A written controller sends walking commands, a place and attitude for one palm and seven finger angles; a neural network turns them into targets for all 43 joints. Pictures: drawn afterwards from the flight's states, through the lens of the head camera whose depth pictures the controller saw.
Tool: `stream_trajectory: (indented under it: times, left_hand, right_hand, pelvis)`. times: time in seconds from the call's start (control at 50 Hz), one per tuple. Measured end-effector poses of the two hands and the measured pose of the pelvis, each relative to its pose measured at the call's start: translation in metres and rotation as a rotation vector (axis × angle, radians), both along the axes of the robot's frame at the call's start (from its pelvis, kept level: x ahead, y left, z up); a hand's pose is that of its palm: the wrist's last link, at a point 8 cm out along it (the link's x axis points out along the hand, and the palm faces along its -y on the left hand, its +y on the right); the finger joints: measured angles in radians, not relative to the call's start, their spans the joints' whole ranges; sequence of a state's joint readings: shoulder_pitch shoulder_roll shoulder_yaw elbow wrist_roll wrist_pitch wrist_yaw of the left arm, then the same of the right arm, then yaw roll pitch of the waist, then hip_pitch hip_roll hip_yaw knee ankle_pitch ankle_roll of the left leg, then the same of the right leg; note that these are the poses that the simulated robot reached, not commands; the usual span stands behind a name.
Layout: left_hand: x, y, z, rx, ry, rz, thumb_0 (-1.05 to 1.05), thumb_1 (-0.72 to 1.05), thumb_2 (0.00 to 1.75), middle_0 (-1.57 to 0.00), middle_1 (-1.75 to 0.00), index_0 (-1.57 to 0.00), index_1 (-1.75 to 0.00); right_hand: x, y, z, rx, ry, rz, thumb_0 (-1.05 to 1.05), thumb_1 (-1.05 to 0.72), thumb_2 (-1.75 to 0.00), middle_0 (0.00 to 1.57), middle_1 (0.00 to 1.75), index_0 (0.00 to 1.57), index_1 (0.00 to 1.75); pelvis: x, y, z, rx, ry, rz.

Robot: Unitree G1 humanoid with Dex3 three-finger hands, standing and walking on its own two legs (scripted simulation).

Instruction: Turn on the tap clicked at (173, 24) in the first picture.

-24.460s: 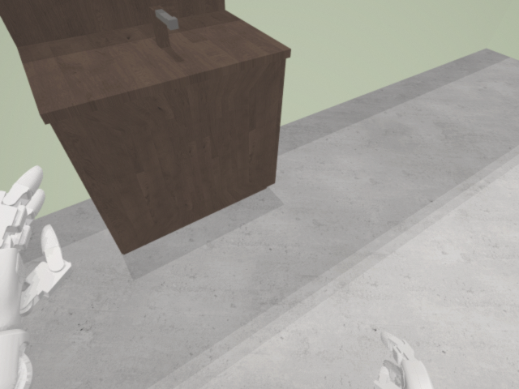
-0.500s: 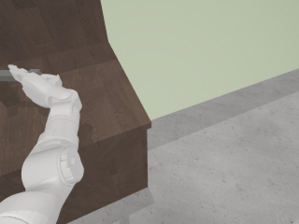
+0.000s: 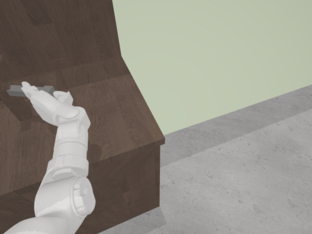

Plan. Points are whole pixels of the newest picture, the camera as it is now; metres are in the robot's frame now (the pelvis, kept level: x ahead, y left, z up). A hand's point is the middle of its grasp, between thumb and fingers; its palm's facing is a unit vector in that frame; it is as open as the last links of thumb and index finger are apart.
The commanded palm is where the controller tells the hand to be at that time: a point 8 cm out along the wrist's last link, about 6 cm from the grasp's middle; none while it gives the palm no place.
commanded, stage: lift the hand up off the lever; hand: left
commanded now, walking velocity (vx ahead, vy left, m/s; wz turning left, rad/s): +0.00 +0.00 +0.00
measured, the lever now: (48, 93) +0.46 +0.29 +0.13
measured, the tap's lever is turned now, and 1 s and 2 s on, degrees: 61 57 57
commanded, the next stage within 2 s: draw the hand back beside the body in 1.82 s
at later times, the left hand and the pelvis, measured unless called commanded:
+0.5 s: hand (60, 94) +0.42 +0.24 +0.17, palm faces +0.85 -0.53 -0.07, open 7.9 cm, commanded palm +0.36 +0.25 +0.16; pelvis -0.01 -0.01 +0.00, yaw +2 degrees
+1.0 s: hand (58, 88) +0.42 +0.24 +0.18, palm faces +0.85 -0.52 -0.07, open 7.8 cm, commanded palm +0.36 +0.26 +0.18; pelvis -0.01 -0.02 +0.01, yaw +2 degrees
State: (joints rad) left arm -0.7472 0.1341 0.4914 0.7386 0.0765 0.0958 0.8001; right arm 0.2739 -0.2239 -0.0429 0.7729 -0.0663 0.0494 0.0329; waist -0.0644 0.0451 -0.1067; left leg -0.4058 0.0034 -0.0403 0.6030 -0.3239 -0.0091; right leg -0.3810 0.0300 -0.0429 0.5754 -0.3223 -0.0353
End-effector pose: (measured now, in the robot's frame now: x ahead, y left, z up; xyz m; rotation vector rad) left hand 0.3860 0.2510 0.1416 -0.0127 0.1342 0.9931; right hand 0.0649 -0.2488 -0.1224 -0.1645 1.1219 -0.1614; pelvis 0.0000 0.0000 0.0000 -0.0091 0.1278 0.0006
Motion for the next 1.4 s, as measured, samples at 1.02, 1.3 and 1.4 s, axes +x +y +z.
stream_trajectory:
  times: [1.02, 1.3, 1.4]
  left_hand:
    - [-0.019, -0.004, 0.044, 0.023, 0.003, 0.026, 0.02, 0.9, 0.9, -0.13, -0.14, -0.15, -0.15]
    - [-0.028, 0.005, 0.055, 0.023, -0.019, 0.01, 0.02, 0.91, 0.9, -0.14, -0.14, -0.15, -0.15]
    - [-0.029, 0.005, 0.06, 0.015, -0.029, -0.002, 0.02, 0.91, 0.9, -0.15, -0.15, -0.15, -0.15]
  right_hand:
    - [0.019, -0.013, 0.003, -0.017, -0.073, 0.047, 0.01, -0.91, -0.9, 0.2, 0.3, 0.2, 0.3]
    - [0.05, 0.004, 0.012, -0.001, -0.141, 0.082, 0.01, -0.9, -0.9, 0.2, 0.3, 0.2, 0.3]
    - [0.064, 0.009, 0.016, 0.007, -0.168, 0.09, 0.01, -0.9, -0.9, 0.2, 0.3, 0.2, 0.3]
  pelvis:
    - [-0.011, -0.015, 0.005, 0.013, -0.049, 0.025]
    - [-0.006, -0.009, 0.008, 0.012, -0.076, 0.025]
    - [-0.004, -0.007, 0.009, 0.013, -0.08, 0.022]
